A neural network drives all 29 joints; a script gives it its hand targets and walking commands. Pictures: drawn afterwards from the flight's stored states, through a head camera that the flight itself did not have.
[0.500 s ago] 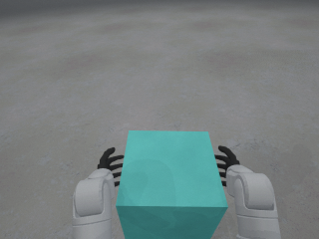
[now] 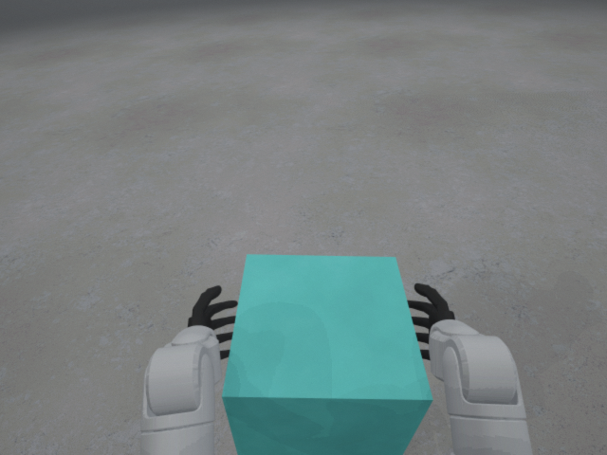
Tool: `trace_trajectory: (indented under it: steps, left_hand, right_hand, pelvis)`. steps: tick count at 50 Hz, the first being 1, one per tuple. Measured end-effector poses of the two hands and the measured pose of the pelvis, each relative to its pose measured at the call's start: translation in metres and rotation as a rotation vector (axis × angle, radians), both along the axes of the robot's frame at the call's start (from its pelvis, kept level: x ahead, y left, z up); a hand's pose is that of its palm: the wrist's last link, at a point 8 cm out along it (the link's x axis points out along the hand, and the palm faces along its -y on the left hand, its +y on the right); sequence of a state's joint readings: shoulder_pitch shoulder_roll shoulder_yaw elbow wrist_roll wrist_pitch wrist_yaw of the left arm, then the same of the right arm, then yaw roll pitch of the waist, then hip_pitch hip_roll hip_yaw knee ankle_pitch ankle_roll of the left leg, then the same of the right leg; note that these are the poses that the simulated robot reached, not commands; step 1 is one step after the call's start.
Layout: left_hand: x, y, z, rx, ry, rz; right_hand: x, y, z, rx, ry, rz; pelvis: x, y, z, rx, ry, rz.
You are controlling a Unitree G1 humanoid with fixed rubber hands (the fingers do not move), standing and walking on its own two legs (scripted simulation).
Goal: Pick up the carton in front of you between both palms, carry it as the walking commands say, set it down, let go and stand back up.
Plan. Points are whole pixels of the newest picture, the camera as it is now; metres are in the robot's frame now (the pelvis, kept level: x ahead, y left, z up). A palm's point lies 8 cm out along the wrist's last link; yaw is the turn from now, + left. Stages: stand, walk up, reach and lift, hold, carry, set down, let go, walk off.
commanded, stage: carry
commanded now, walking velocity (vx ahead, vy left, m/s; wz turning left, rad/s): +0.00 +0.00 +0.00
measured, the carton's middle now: (318, 367) +0.28 +0.00 -0.01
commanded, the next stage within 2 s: hold in 1.02 s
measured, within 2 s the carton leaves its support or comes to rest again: neither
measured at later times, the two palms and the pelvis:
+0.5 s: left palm (211, 368) +0.25 +0.15 +0.04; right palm (438, 362) +0.25 -0.15 +0.04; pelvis -0.03 +0.00 +0.00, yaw +0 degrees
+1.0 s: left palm (212, 367) +0.26 +0.14 +0.04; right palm (439, 359) +0.25 -0.15 +0.04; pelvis -0.04 +0.00 +0.00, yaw +0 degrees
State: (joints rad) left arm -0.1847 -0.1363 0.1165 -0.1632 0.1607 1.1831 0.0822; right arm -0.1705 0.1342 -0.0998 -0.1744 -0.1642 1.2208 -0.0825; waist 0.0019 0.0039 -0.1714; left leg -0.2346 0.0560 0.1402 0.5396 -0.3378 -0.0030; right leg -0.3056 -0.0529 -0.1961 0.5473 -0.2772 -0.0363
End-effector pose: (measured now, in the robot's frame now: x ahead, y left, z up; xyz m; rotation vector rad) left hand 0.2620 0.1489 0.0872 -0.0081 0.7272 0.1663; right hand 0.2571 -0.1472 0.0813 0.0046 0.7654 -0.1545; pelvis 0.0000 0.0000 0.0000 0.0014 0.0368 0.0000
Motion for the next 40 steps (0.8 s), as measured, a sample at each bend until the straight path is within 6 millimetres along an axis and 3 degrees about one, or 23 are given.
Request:
trace_trajectory:
  steps: [15,27,40]
  left_hand:
    - [-0.013,-0.002,-0.025,0.042,-0.007,-0.033]
    - [-0.006,-0.004,-0.048,0.073,-0.024,-0.051]
    - [-0.003,-0.005,-0.043,0.060,-0.071,-0.044]
  right_hand:
    - [-0.014,-0.002,-0.025,-0.043,-0.007,0.023]
    - [-0.004,-0.003,-0.046,-0.068,-0.040,0.040]
    - [-0.001,-0.005,-0.040,-0.052,-0.095,0.025]
  pelvis:
    - [-0.023,-0.001,0.002,0.003,-0.008,-0.002]
    - [-0.036,-0.002,0.002,0.004,-0.009,-0.005]
    - [-0.036,-0.003,0.001,0.005,-0.002,-0.004]
